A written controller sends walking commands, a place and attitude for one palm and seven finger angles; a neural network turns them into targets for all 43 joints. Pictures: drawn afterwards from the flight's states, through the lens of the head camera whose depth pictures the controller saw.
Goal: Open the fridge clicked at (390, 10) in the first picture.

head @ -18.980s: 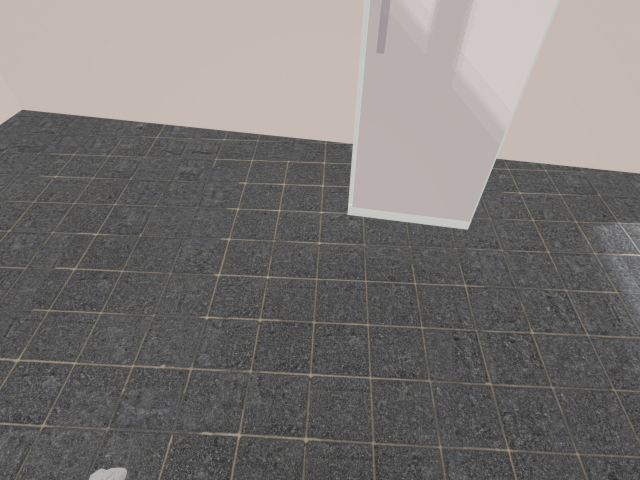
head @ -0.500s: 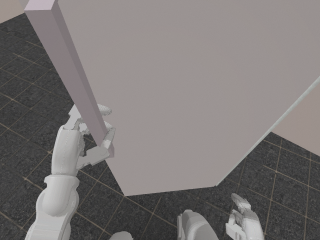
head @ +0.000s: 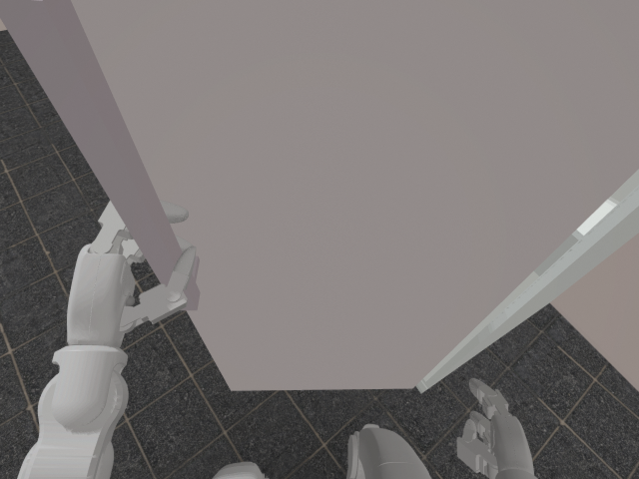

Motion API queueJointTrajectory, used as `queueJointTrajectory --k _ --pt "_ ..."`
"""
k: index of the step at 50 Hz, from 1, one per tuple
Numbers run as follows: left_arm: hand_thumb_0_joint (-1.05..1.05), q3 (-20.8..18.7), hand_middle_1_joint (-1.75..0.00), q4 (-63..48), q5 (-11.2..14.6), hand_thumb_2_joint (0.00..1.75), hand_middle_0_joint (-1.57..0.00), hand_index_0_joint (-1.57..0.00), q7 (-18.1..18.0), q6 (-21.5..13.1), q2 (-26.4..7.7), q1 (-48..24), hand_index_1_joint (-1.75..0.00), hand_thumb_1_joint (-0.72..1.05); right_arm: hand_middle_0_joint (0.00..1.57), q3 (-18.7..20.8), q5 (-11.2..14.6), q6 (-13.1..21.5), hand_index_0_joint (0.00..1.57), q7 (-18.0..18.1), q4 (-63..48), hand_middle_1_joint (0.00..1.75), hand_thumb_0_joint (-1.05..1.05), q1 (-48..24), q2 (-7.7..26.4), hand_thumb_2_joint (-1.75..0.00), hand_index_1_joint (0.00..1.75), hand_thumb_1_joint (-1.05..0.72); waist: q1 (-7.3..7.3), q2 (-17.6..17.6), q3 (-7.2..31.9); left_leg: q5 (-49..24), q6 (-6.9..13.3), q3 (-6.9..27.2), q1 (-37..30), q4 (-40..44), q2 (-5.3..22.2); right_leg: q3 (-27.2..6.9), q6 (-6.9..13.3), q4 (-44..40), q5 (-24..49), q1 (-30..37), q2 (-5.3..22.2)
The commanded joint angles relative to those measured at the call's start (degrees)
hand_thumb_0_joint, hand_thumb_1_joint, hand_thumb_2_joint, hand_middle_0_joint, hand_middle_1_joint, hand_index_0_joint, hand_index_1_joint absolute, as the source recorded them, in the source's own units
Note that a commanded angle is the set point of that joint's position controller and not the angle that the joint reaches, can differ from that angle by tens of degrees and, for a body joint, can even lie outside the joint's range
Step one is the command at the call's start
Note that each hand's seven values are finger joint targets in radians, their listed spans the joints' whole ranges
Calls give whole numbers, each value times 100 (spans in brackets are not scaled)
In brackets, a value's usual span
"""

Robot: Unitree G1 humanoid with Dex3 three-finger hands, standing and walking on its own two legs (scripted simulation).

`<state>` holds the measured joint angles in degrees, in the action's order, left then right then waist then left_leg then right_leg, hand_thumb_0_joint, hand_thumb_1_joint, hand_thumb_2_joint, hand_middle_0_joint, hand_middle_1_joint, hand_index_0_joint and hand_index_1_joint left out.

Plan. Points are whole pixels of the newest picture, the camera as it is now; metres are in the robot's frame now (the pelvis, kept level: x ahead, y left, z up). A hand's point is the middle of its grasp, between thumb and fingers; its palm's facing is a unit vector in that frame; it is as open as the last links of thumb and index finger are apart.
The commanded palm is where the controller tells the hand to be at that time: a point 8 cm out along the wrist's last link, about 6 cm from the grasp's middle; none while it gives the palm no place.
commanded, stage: walk backward, drawing the door open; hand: left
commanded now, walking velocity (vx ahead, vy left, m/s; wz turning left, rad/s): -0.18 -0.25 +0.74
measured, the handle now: (149, 192) +0.33 +0.17 +0.20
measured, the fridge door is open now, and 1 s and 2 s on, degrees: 60 67 70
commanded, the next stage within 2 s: stop walking and hold the door back in 0.12 s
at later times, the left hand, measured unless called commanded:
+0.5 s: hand (192, 366) +0.20 +0.12 +0.13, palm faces +0.52 -0.80 -0.30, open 6.2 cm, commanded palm +0.17 +0.18 +0.13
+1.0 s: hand (186, 323) +0.24 +0.14 +0.14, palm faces +0.46 -0.84 -0.29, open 6.0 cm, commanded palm +0.18 +0.19 +0.13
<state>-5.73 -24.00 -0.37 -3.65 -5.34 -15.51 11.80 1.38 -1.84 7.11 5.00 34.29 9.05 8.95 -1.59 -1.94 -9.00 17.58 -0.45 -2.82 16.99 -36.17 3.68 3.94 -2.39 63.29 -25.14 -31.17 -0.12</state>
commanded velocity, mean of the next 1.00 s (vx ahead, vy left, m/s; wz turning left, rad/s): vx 0.10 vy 0.06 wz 0.15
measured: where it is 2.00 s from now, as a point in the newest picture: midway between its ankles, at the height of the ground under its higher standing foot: outside the picture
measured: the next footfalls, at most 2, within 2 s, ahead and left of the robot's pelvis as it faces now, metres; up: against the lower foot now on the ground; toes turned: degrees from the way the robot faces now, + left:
right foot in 0.20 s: +0.05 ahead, -0.25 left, +0.00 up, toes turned +5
left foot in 0.70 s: -0.15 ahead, -0.05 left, +0.00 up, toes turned +22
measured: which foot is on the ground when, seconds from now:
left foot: down 0.00-0.20, up 0.22-0.68, down 0.70-0.98, up 1.00-1.00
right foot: up 0.00-0.18, down 0.20-0.70, up 0.72-0.96, down 0.98-1.00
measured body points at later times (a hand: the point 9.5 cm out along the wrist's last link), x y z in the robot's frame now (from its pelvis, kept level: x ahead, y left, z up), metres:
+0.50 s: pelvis -0.06 -0.17 +0.02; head -0.03 -0.19 +0.46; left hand +0.17 +0.16 +0.15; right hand +0.19 -0.37 -0.08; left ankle -0.11 -0.07 -0.66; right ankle +0.01 -0.25 -0.73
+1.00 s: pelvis -0.12 -0.19 +0.00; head -0.08 -0.19 +0.44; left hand +0.21 +0.18 +0.15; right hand +0.00 -0.41 -0.14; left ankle -0.18 -0.07 -0.72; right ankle -0.05 -0.28 -0.73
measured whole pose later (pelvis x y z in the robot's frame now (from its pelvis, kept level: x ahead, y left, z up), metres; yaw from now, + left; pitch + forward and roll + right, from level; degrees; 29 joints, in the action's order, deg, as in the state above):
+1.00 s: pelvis -0.12 -0.19 +0.00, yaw +16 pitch -1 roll -1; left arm -10.9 42.2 0.4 -1.7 -8.9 -23.1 -37.2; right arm -1.6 2.5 2.0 5.6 43.8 19.0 12.3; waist -1.5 2.1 -5.4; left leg 23.4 -1.0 -3.4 16.5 -42.0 4.9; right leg 5.3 1.1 32.9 -13.2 -18.2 1.0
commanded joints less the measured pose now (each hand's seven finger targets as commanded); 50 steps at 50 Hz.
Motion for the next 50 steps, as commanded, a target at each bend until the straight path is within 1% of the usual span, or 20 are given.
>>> queueJointTrajectory --k 1,5,8,9,10,11,12,17,26,33,34,35,36,37,39,41,46,47,49,50 --pt "0 -524 -140 -1904 -50 90 -45 -45 -69 -504 -488 -1007 -140 90 20 316 74 262 20 -69 -661 30 0 -233 935 -90 30 -90 131 1566 1462 -2193 654 1347 -887 1660 1477 -541 -129 -309 742 11 291" --pt "0 -746 -140 -1504 120 90 -45 -45 -201 -383 -541 -675 -140 90 20 249 193 283 20 -104 -769 30 0 -209 896 -90 30 -90 93 2139 1715 -428 553 1278 -115 1869 1140 -19 -159 -2033 271 1598 -139" --pt "0 -1002 -140 -1495 183 90 -45 -45 -267 -407 -771 -589 -140 90 20 200 214 306 20 -107 -786 30 0 -295 795 -90 30 -90 205 1533 1648 592 280 1058 685 1114 546 232 -173 -3879 774 2773 -192" --pt "0 -1130 -140 -1582 170 90 -45 -45 -295 -389 -994 -610 -140 90 20 149 242 278 20 -123 -736 30 0 -198 594 -90 30 -90 150 345 1723 865 -40 464 550 -140 -112 -177 79 -4677 1032 2498 408" --pt "0 -1536 -140 -1686 144 90 -45 -45 -356 -355 -1527 -638 -140 90 20 94 212 215 20 -115 -786 30 0 -409 390 -90 30 -90 218 -1375 1691 1637 -279 -55 1494 -2214 -582 -1486 676 -4903 1397 2323 1748" --pt "0 -1754 -140 -1590 110 90 -45 -45 -459 -402 -1639 -535 -140 90 20 83 128 284 20 -99 -726 30 0 -493 475 -90 30 -90 347 -794 1744 2004 -209 256 1729 -3510 -470 -1869 1266 -4700 2820 2103 2454" --pt "0 -1618 -140 -625 180 90 -45 -45 -476 -251 -1403 -347 -140 90 20 198 165 290 20 -42 -545 30 0 -309 587 -90 30 -90 210 -1262 2007 1937 -223 603 1943 -4264 -330 -2171 1373 -4261 3591 2429 2530" --pt "0 -1542 -140 1543 208 90 -45 -45 -597 -442 -1538 -2695 -140 90 20 36 174 23 20 186 -357 30 0 -470 823 -90 30 -90 131 -718 1862 635 -244 387 1481 -3255 -313 -802 759 -3866 4900 2867 2033" --pt "0 -1427 -140 3041 233 90 -45 -45 -475 -695 -1961 -5027 -140 90 20 91 230 -198 20 -31 -367 30 0 -356 1231 -90 30 -90 326 -603 2019 788 -58 74 842 -1132 -379 -1552 863 -4905 2064 3060 2368" --pt "0 -1194 -140 4078 163 90 -45 -45 -369 -838 -2027 -6527 -140 90 20 73 253 -259 20 -48 -281 30 0 99 1205 -90 30 -90 77 -269 2539 586 283 -601 -1154 1448 -601 -662 533 -4582 -342 2123 1478" --pt "0 -1034 -140 4130 168 90 -45 -45 -314 -912 -1883 -6775 -140 90 20 89 239 -244 20 -22 -313 30 0 194 1276 -90 30 -90 -3 406 2394 1039 549 12 -1492 1950 -140 -379 317 -3896 -734 1444 1043" --pt "0 -893 -140 4162 174 90 -45 -45 -267 -979 -1670 -7070 -140 90 20 111 231 -189 20 -22 -371 30 0 200 1465 -90 30 -90 -5 1921 2007 1951 978 1595 -1611 2641 992 371 53 -2484 -557 419 282" --pt "0 -732 -140 4121 306 90 -45 -45 -276 -950 -1539 -7546 -140 90 20 86 299 -83 20 25 -497 30 0 -18 1440 -90 30 -90 27 2348 1614 1496 1442 2988 -1348 2975 1968 420 106 -992 -485 -182 -49" --pt "0 -752 -140 4180 99 90 -45 -45 -278 -927 -1696 -7436 -140 90 20 75 332 -114 20 25 -317 30 0 -3 1233 -90 30 -90 55 1927 1679 870 1565 3040 -1641 2724 2114 -314 216 -337 -166 -787 212" --pt "0 -732 -140 4986 53 90 -45 -45 -185 -747 -1722 -7519 -140 90 20 121 423 -162 20 55 -113 30 0 236 1345 -90 30 -90 129 945 1628 -91 1387 1898 -1489 2061 1599 -310 143 -552 331 -607 383" --pt "0 -573 -140 5103 118 90 -45 -45 -65 -644 -1568 -7634 -140 90 20 102 447 -158 20 109 -85 30 0 378 1375 -90 30 -90 149 995 1784 -983 1153 1059 -1566 1801 1299 -13 100 -1211 504 -80 318" --pt "0 -853 -140 5625 103 90 -45 -45 18 -626 -2049 -7404 -140 90 20 22 396 -171 20 203 70 30 0 464 1422 -90 30 -90 190 1058 2113 -1397 672 429 -669 811 967 395 136 -3384 976 2208 -62" --pt "0 -1023 -140 5639 92 90 -45 -45 3 -664 -2225 -7167 -140 90 20 39 414 -167 20 191 77 30 0 403 1384 -90 30 -90 243 661 2308 -1420 511 253 -108 79 779 44 279 -3751 1082 3127 135" --pt "0 -1829 -140 5597 54 90 -45 -45 -78 -674 -3103 -6718 -140 90 20 165 410 -190 20 190 -29 30 0 361 1245 -90 30 -90 320 -1326 2512 1456 22 -70 1950 -2710 -297 -3092 1414 -4435 2656 4270 2352" --pt "0 -1855 -140 5921 49 90 -45 -45 -80 -603 -3014 -6378 -140 90 20 188 395 -144 20 147 100 30 0 594 1303 -90 30 -90 233 -819 2467 1428 -28 594 1829 -3091 -106 -2703 1375 -4444 2120 3789 2440"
